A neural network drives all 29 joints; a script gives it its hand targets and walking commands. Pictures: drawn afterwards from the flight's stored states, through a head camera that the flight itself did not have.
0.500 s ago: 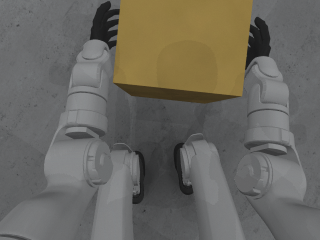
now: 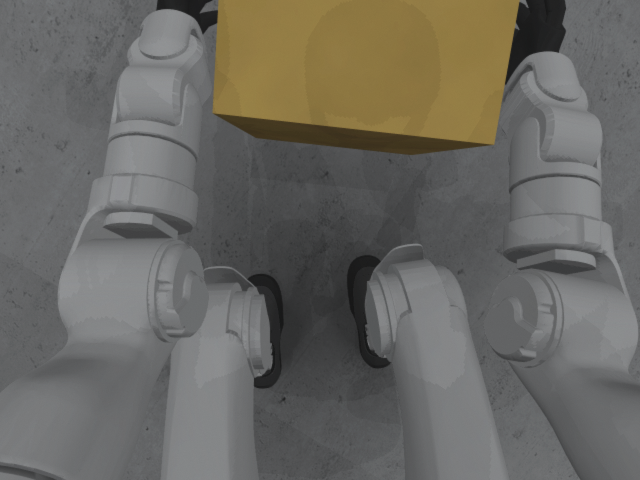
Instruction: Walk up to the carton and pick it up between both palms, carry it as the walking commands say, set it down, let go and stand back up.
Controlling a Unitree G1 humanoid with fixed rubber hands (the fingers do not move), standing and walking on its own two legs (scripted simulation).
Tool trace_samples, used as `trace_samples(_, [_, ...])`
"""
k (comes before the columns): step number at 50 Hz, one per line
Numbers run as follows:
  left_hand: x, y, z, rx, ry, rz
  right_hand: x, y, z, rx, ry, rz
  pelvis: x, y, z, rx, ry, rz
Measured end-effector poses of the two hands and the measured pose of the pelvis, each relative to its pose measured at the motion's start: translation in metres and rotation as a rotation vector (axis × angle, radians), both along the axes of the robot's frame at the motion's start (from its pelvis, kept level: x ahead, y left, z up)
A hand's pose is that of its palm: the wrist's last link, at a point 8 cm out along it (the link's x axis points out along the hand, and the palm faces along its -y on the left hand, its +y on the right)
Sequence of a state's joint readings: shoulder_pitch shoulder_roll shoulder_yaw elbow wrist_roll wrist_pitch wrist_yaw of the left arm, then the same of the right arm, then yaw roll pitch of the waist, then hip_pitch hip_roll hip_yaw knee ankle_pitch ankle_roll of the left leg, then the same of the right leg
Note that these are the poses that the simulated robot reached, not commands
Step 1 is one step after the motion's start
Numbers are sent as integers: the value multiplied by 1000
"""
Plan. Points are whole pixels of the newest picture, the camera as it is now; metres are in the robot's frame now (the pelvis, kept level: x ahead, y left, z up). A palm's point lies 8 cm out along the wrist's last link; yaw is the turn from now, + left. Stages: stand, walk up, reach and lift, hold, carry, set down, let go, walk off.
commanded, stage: set down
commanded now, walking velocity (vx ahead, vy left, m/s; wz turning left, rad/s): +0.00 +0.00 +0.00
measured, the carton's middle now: (351, 55) +0.54 -0.08 -0.21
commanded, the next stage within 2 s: none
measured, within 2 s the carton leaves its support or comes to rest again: rests again in 0.82 s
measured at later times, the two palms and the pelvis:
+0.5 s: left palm (198, 20) +0.57 +0.08 -0.18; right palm (508, 58) +0.51 -0.24 -0.18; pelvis +0.00 +0.00 -0.04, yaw +0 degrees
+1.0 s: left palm (201, 33) +0.57 +0.09 -0.20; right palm (494, 67) +0.50 -0.24 -0.20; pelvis +0.00 +0.00 -0.05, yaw +0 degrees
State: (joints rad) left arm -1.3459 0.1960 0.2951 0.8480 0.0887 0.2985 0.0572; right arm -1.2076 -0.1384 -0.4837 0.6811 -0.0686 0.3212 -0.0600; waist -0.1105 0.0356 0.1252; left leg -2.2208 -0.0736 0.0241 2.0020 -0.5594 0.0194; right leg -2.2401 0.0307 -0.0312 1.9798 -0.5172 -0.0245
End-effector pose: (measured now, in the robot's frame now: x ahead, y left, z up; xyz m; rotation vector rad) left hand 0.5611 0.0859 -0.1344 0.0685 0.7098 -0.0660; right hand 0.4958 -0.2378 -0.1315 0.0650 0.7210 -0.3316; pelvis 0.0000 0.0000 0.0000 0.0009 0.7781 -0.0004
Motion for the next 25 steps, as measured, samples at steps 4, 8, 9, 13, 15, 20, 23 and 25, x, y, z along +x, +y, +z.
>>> trace_samples(4, [3,-1,-15,3,0,-4,3,-1,-14,-2,2,1,1,1,-9,-1,-10,-1])
trace_samples(8, [6,-1,-30,6,1,-8,5,-1,-29,-3,5,2,1,2,-19,-2,-24,-1])
trace_samples(9, [6,-1,-33,8,1,-9,6,-1,-32,-3,6,2,1,2,-21,-2,-28,-2])
trace_samples(13, [9,-2,-44,12,-2,-12,8,-1,-44,-2,4,2,1,2,-30,-1,-46,-2])
trace_samples(15, [10,-2,-47,13,-8,-14,9,-1,-47,0,0,0,1,2,-34,-1,-55,-3])
trace_samples(20, [13,-3,-46,15,-16,-14,11,-2,-47,4,-8,-4,2,1,-39,-1,-75,-4])
trace_samples(23, [13,-4,-43,16,-14,-14,11,-3,-46,4,-6,-3,1,1,-40,-1,-81,-4])
trace_samples(25, [13,-4,-42,18,-12,-15,10,-3,-45,3,-4,-1,0,1,-40,-2,-84,-5])
